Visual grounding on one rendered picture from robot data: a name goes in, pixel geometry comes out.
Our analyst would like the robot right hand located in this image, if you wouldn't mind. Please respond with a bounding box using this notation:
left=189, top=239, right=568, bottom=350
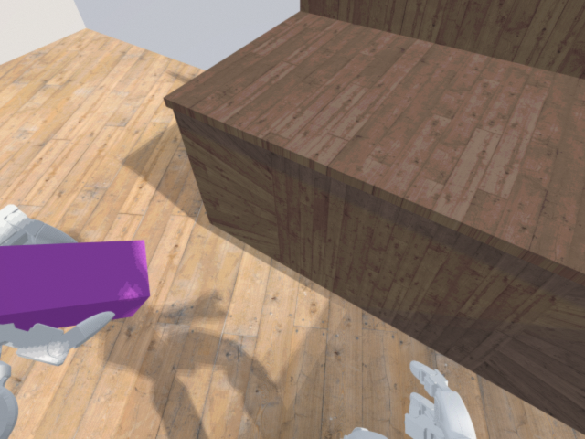
left=405, top=360, right=476, bottom=439

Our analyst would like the robot left hand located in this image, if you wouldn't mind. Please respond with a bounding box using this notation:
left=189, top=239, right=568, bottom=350
left=0, top=205, right=115, bottom=366

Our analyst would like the robot left forearm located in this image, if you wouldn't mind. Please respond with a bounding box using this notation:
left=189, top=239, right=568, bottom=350
left=0, top=360, right=18, bottom=439

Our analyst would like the sponge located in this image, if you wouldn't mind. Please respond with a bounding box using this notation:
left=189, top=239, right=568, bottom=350
left=0, top=240, right=150, bottom=331

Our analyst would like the table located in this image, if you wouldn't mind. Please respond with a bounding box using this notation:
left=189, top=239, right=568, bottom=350
left=164, top=0, right=585, bottom=435

